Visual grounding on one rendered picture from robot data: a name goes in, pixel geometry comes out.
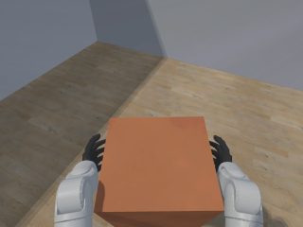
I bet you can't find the carton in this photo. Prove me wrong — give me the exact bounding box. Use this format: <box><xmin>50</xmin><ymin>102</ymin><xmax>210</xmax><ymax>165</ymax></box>
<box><xmin>94</xmin><ymin>116</ymin><xmax>224</xmax><ymax>227</ymax></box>

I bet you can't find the left robot hand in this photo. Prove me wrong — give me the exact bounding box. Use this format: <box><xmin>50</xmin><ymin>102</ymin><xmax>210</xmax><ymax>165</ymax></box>
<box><xmin>82</xmin><ymin>133</ymin><xmax>106</xmax><ymax>172</ymax></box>

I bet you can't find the left robot forearm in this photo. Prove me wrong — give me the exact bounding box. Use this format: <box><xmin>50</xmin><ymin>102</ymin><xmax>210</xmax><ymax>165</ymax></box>
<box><xmin>54</xmin><ymin>160</ymin><xmax>98</xmax><ymax>227</ymax></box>

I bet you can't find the right robot hand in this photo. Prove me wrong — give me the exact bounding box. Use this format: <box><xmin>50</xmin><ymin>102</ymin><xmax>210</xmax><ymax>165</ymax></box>
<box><xmin>209</xmin><ymin>135</ymin><xmax>232</xmax><ymax>174</ymax></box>

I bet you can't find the right robot forearm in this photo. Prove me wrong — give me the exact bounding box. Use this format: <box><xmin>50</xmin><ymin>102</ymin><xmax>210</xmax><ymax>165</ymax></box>
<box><xmin>217</xmin><ymin>162</ymin><xmax>264</xmax><ymax>227</ymax></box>

